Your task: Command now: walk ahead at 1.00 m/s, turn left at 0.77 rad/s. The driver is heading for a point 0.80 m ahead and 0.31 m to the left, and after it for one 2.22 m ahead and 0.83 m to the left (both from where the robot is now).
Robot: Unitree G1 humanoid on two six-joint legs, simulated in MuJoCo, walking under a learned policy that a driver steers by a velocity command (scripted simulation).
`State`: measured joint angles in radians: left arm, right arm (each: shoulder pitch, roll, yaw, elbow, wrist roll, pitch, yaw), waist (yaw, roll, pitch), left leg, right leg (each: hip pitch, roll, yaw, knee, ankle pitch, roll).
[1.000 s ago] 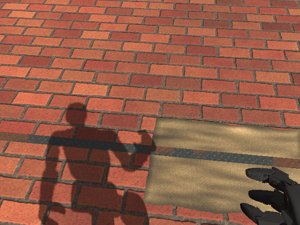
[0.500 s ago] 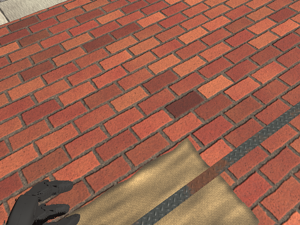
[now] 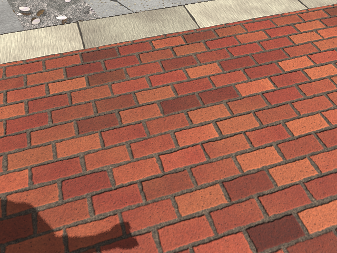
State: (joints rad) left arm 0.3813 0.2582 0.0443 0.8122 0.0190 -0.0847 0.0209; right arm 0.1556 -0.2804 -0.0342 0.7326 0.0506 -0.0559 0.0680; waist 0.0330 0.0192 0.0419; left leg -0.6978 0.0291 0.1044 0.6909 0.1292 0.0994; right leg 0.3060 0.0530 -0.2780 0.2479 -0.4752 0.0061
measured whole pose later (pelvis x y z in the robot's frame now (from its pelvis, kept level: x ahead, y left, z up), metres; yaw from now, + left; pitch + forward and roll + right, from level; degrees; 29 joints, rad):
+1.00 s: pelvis +0.77 +0.25 +0.00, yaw +48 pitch +1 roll -1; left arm 0.41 0.26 0.01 0.89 -0.03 -0.08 0.00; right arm 0.02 -0.24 -0.01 0.58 -0.04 -0.07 0.04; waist 0.06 0.01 0.09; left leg -0.55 -0.02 0.07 0.66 -0.13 0.10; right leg -0.11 0.00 0.06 1.18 -0.53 0.02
